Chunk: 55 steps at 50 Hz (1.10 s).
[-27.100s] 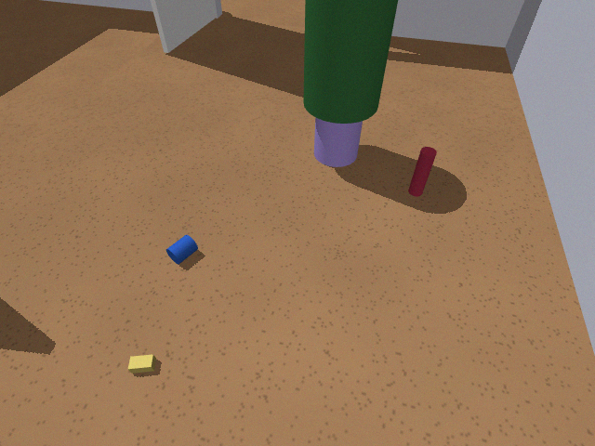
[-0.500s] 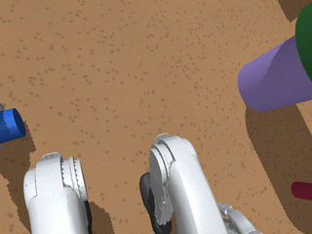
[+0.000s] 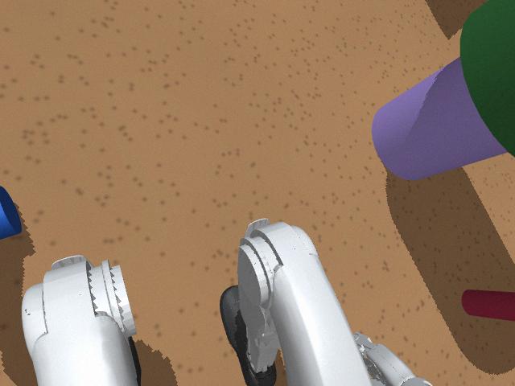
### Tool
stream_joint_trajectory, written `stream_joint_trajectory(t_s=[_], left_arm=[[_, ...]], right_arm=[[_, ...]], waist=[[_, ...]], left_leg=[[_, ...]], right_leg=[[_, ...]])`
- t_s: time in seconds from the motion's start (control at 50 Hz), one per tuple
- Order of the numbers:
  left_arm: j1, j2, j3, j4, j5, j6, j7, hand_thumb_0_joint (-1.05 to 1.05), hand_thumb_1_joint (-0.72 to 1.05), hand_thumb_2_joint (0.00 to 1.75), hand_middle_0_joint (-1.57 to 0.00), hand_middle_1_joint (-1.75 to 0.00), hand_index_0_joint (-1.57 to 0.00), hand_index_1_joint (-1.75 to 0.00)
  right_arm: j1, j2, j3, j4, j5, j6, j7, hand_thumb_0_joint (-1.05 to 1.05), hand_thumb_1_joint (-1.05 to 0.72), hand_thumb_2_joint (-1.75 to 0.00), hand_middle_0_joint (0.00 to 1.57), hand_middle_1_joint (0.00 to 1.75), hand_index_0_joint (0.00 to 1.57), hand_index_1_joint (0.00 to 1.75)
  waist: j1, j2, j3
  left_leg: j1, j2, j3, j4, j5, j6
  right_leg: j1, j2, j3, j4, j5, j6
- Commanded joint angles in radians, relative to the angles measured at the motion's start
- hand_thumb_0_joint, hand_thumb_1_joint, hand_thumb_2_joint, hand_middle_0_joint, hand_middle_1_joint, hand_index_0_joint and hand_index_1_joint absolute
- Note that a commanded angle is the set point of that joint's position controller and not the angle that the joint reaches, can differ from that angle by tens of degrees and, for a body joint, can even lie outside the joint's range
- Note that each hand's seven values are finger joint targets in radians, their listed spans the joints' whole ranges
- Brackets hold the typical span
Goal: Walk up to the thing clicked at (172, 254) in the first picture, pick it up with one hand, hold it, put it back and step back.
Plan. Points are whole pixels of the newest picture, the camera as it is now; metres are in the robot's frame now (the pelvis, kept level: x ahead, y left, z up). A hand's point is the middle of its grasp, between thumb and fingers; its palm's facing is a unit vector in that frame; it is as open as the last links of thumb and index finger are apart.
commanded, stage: rest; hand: left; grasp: from above
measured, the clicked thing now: out of the picture +0.39 +0.34 -0.25
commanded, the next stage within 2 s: open in 0.02 s
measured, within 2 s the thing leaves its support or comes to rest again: rests again in 0.46 s
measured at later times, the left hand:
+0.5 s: hand out of the picture +0.39 +0.34 -0.22, palm faces -0.41 -0.17 -0.89, open 11.1 cm
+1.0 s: hand out of the picture +0.39 +0.35 -0.22, palm faces -0.43 -0.19 -0.88, open 13.5 cm
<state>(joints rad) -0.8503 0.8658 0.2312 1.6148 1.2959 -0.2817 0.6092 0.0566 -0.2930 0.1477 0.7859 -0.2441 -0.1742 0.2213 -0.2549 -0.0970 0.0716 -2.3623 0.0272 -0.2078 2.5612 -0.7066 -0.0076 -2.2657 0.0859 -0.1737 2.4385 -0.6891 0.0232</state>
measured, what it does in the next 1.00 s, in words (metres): stands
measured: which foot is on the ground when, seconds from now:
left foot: down 0.00-1.00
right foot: down 0.00-1.00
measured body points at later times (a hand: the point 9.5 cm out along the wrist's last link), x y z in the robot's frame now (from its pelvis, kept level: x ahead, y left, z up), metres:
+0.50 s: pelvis +0.00 +0.00 +0.00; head +0.24 +0.11 +0.36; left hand +0.41 +0.35 -0.17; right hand +0.07 -0.26 -0.08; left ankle +0.07 +0.13 -0.26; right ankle +0.10 -0.11 -0.26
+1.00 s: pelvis +0.00 +0.00 +0.01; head +0.24 +0.12 +0.36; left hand +0.41 +0.36 -0.17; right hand +0.09 -0.26 -0.07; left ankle +0.07 +0.13 -0.26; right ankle +0.10 -0.11 -0.26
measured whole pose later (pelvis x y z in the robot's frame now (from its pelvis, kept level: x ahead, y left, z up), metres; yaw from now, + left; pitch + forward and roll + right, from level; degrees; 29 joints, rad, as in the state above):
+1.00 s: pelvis +0.00 +0.00 +0.01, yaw -1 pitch +27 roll -12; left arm -0.87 0.92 0.21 1.65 1.25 -0.28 0.60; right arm 0.05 -0.32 0.18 0.76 -0.25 -0.23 0.27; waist -0.27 -0.11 0.10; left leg -2.34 0.03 -0.23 2.55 -0.70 -0.01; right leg -2.24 0.09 -0.19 2.41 -0.68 0.03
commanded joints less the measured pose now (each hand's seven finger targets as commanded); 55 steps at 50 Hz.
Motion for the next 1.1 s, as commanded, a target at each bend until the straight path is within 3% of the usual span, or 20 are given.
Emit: stream_joint_trajectory(t_s=[0.0, 0.1, 0.18, 0.26, 0.34, 0.36, 0.38, 0.4, 0.46, 0.52, 0.54, 0.66, 0.7, 0.72, 0.78, 0.8, 0.94, 1.0, 1.04, 1.08], left_arm=[[-0.239, 0.302, 0.022, -0.090, -0.007, -0.004, 0.059, 0.00, 0.79, 0.74, -1.15, -0.51, -1.13, -0.52], [-0.231, 0.316, 0.032, -0.043, -0.003, -0.008, 0.073, 0.00, 0.81, 0.77, -1.17, -0.53, -1.15, -0.55], [-0.281, 0.279, -0.027, -0.054, -0.011, -0.011, 0.067, 0.00, 0.49, 0.65, -0.85, -0.54, -0.83, -0.54], [-0.239, 0.327, 0.017, -0.047, -0.001, -0.012, 0.078, 0.00, 0.19, 0.63, -0.67, -0.54, -0.67, -0.54], [-0.249, 0.244, -0.048, -0.029, -0.033, -0.013, 0.076, 0.00, 0.00, 0.62, -0.52, -0.58, -0.52, -0.58], [-0.278, 0.269, -0.058, -0.033, -0.024, -0.012, 0.076, 0.00, -0.04, 0.60, -0.48, -0.60, -0.49, -0.59], [-0.263, 0.309, -0.013, -0.077, -0.029, -0.016, 0.082, 0.00, -0.07, 0.63, -0.46, -0.61, -0.46, -0.61], [-0.245, 0.309, -0.016, -0.065, -0.025, -0.011, 0.086, 0.00, -0.11, 0.66, -0.43, -0.63, -0.43, -0.63], [-0.243, 0.292, -0.021, -0.068, -0.032, 0.000, 0.091, 0.00, -0.18, 0.71, -0.38, -0.67, -0.38, -0.67], [-0.225, 0.277, -0.031, -0.042, -0.040, 0.014, 0.091, 0.00, -0.23, 0.75, -0.33, -0.72, -0.33, -0.72], [-0.248, 0.316, -0.004, -0.090, -0.038, 0.013, 0.094, 0.00, -0.25, 0.77, -0.32, -0.74, -0.32, -0.74], [-0.217, 0.264, -0.033, -0.068, -0.053, 0.032, 0.073, 0.00, -0.36, 0.85, -0.23, -0.81, -0.22, -0.82], [-0.221, 0.323, 0.008, -0.086, -0.046, 0.032, 0.072, 0.00, -0.38, 0.88, -0.21, -0.84, -0.20, -0.85], [-0.239, 0.268, -0.044, -0.069, -0.043, 0.032, 0.060, 0.00, -0.40, 0.89, -0.20, -0.85, -0.19, -0.86], [-0.208, 0.307, 0.009, -0.053, -0.060, 0.025, 0.057, 0.00, -0.41, 0.93, -0.19, -0.86, -0.18, -0.87], [-0.234, 0.272, -0.030, -0.066, -0.049, 0.021, 0.044, 0.00, -0.43, 0.92, -0.16, -0.89, -0.16, -0.89], [-0.214, 0.311, -0.001, -0.061, -0.045, -0.010, 0.031, 0.00, -0.48, 0.99, -0.11, -0.96, -0.11, -0.96], [-0.255, 0.270, -0.035, -0.091, -0.049, -0.029, 0.033, 0.00, -0.49, 1.01, -0.09, -1.00, -0.08, -1.00], [-0.235, 0.328, -0.001, -0.068, -0.036, -0.033, 0.049, 0.00, -0.49, 1.01, -0.09, -1.00, -0.08, -1.00], [-0.241, 0.291, -0.020, -0.074, -0.024, -0.032, 0.056, 0.00, -0.49, 1.03, -0.09, -1.01, -0.08, -1.01]], right_arm=[[0.183, -0.306, -0.072, -0.013, -0.004, -0.016, -0.009, 0.00, -0.89, -0.90, 0.20, 0.30, 0.20, 0.30], [0.182, -0.305, -0.066, -0.010, -0.012, -0.024, -0.004, 0.00, -0.89, -0.90, 0.20, 0.30, 0.20, 0.30], [0.165, -0.315, -0.057, -0.028, -0.014, -0.045, 0.005, 0.00, -0.88, -0.89, 0.20, 0.30, 0.20, 0.30], [0.194, -0.325, -0.057, -0.019, -0.018, -0.050, 0.011, 0.00, -0.88, -0.89, 0.20, 0.30, 0.20, 0.30], [0.175, -0.306, -0.044, -0.008, -0.010, -0.060, 0.016, 0.00, -0.88, -0.89, 0.20, 0.30, 0.20, 0.30], [0.175, -0.311, -0.042, -0.009, -0.014, -0.067, 0.021, 0.00, -0.88, -0.89, 0.20, 0.30, 0.20, 0.30], [0.180, -0.322, -0.046, -0.020, -0.014, -0.066, 0.019, 0.00, -0.88, -0.89, 0.20, 0.30, 0.20, 0.30], [0.183, -0.316, -0.043, -0.008, -0.008, -0.063, 0.017, 0.00, -0.88, -0.89, 0.20, 0.30, 0.20, 0.30], [0.180, -0.311, -0.040, -0.005, -0.015, -0.066, 0.027, 0.00, -0.88, -0.89, 0.20, 0.30, 0.20, 0.30], [0.172, -0.302, -0.033, -0.002, -0.014, -0.067, 0.031, 0.00, -0.88, -0.89, 0.20, 0.30, 0.20, 0.30], [0.182, -0.317, -0.039, -0.010, -0.017, -0.069, 0.032, 0.00, -0.88, -0.89, 0.20, 0.30, 0.20, 0.30], [0.161, -0.310, -0.046, -0.013, 0.002, -0.069, 0.036, 0.00, -0.88, -0.89, 0.20, 0.30, 0.20, 0.30], [0.173, -0.331, -0.049, -0.026, 0.001, -0.069, 0.035, 0.00, -0.88, -0.89, 0.20, 0.30, 0.20, 0.30], [0.162, -0.312, -0.045, -0.032, 0.002, -0.072, 0.039, 0.00, -0.88, -0.90, 0.20, 0.30, 0.20, 0.30], [0.180, -0.327, -0.054, -0.023, 0.004, -0.067, 0.033, 0.00, -0.88, -0.90, 0.20, 0.30, 0.20, 0.30], [0.178, -0.319, -0.052, -0.033, 0.000, -0.070, 0.036, 0.00, -0.88, -0.89, 0.20, 0.30, 0.20, 0.30], [0.195, -0.324, -0.054, -0.021, -0.001, -0.056, 0.028, 0.00, -0.88, -0.89, 0.20, 0.30, 0.20, 0.30], [0.177, -0.321, -0.047, -0.037, -0.004, -0.053, 0.027, 0.00, -0.88, -0.89, 0.20, 0.30, 0.20, 0.30], [0.177, -0.329, -0.047, -0.024, -0.002, -0.046, 0.023, 0.00, -0.88, -0.89, 0.20, 0.30, 0.20, 0.30], [0.166, -0.324, -0.042, -0.036, -0.011, -0.047, 0.026, 0.00, -0.87, -0.89, 0.20, 0.30, 0.20, 0.30]], waist=[[-0.012, 0.391, -0.627], [-0.015, 0.388, -0.609], [-0.042, 0.381, -0.579], [-0.024, 0.400, -0.592], [-0.032, 0.399, -0.573], [-0.046, 0.401, -0.562], [-0.026, 0.396, -0.608], [-0.014, 0.421, -0.620], [-0.030, 0.409, -0.630], [-0.021, 0.436, -0.616], [-0.026, 0.433, -0.636], [-0.014, 0.442, -0.621], [-0.020, 0.442, -0.637], [-0.028, 0.449, -0.606], [-0.023, 0.415, -0.601], [-0.039, 0.429, -0.590], [-0.033, 0.404, -0.611], [-0.041, 0.416, -0.615], [-0.029, 0.428, -0.614], [-0.032, 0.431, -0.617]], left_leg=[[0.464, 0.008, 0.093, -0.241, 0.185, 0.028], [0.442, 0.012, 0.086, -0.245, 0.159, 0.028], [0.443, 0.009, 0.081, -0.243, 0.136, 0.028], [0.464, 0.011, 0.080, -0.255, 0.165, 0.023], [0.451, 0.009, 0.077, -0.266, 0.130, 0.024], [0.443, 0.012, 0.078, -0.248, 0.119, 0.026], [0.471, 0.011, 0.075, -0.258, 0.160, 0.024], [0.476, 0.009, 0.080, -0.257, 0.169, 0.023], [0.485, 0.015, 0.080, -0.241, 0.206, 0.023], [0.475, 0.013, 0.085, -0.252, 0.192, 0.023], [0.492, 0.014, 0.083, -0.248, 0.213, 0.023], [0.501, 0.014, 0.071, -0.277, 0.185, 0.017], [0.515, 0.014, 0.071, -0.273, 0.224, 0.017], [0.488, 0.013, 0.080, -0.263, 0.203, 0.020], [0.469, 0.012, 0.075, -0.273, 0.183, 0.021], [0.480, 0.012, 0.074, -0.274, 0.179, 0.019], [0.482, 0.015, 0.077, -0.263, 0.188, 0.025], [0.496, 0.014, 0.071, -0.269, 0.197, 0.021], [0.499, 0.015, 0.068, -0.272, 0.186, 0.019], [0.509, 0.014, 0.067, -0.278, 0.195, 0.015]], right_leg=[[0.314, 0.028, -0.070, -0.229, 0.229, -0.048], [0.313, 0.034, -0.073, -0.228, 0.208, -0.049], [0.283, 0.029, -0.082, -0.231, 0.181, -0.047], [0.312, 0.030, -0.086, -0.224, 0.206, -0.047], [0.297, 0.032, -0.084, -0.244, 0.177, -0.047], [0.285, 0.032, -0.082, -0.236, 0.175, -0.046], [0.319, 0.034, -0.084, -0.241, 0.209, -0.045], [0.327, 0.034, -0.081, -0.238, 0.218, -0.048], [0.342, 0.037, -0.081, -0.234, 0.263, -0.043], [0.348, 0.037, -0.074, -0.237, 0.254, -0.046], [0.360, 0.037, -0.080, -0.236, 0.274, -0.044], [0.320, 0.035, -0.084, -0.236, 0.235, -0.052], [0.344, 0.031, -0.085, -0.227, 0.273, -0.050], [0.331, 0.033, -0.078, -0.230, 0.261, -0.050], [0.339, 0.030, -0.082, -0.241, 0.235, -0.050], [0.322, 0.028, -0.085, -0.237, 0.230, -0.050], [0.364, 0.034, -0.080, -0.258, 0.244, -0.045], [0.351, 0.032, -0.088, -0.250, 0.250, -0.046], [0.339, 0.034, -0.090, -0.243, 0.237, -0.049], [0.335, 0.034, -0.097, -0.237, 0.241, -0.049]])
